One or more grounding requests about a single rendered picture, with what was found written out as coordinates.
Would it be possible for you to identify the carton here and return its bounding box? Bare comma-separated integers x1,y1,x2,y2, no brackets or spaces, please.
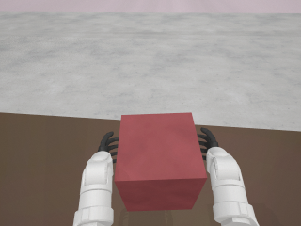
114,112,208,212

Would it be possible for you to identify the right robot forearm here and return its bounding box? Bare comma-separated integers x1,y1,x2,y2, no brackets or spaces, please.
206,147,260,226

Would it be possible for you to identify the robot left hand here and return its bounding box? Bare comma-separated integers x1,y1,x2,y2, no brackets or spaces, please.
98,131,119,164

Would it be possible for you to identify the robot right hand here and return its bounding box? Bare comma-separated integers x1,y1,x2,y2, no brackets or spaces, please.
197,127,219,161

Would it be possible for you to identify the left robot forearm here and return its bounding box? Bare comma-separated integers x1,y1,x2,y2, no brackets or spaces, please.
72,151,114,226

